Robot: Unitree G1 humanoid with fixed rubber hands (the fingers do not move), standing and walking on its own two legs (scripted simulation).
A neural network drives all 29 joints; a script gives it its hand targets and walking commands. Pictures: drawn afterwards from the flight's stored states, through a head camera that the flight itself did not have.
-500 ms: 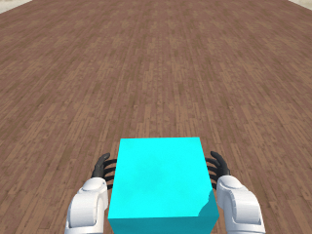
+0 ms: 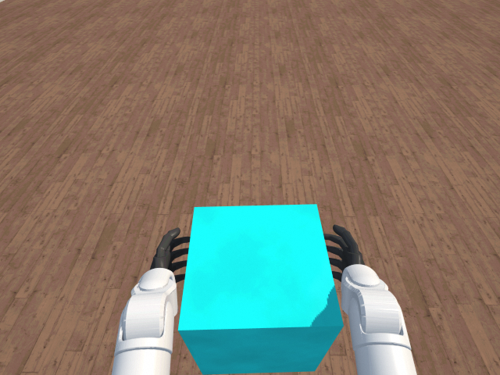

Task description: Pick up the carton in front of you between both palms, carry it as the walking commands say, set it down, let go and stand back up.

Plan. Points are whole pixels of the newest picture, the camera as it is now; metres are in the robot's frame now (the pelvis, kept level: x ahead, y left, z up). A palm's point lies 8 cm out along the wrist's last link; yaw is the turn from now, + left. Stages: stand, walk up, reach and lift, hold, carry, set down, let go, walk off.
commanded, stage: carry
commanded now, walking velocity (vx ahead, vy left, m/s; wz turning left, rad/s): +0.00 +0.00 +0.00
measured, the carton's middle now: (257, 293) +0.30 +0.00 -0.04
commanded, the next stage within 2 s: hold in 0.22 s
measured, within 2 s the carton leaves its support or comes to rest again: neither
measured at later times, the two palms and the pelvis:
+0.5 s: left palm (159, 284) +0.27 +0.15 +0.04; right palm (355, 288) +0.26 -0.15 +0.04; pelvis -0.02 +0.01 +0.01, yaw -2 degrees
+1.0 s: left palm (154, 290) +0.30 +0.18 -0.02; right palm (323, 276) +0.32 -0.12 -0.02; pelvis -0.06 +0.01 -0.02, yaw +2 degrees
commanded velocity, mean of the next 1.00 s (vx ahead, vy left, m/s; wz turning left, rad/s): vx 0.00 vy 0.00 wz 0.00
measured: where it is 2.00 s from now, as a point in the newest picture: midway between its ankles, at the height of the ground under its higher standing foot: outside the picture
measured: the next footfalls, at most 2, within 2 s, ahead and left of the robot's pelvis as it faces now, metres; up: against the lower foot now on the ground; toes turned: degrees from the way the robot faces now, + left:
none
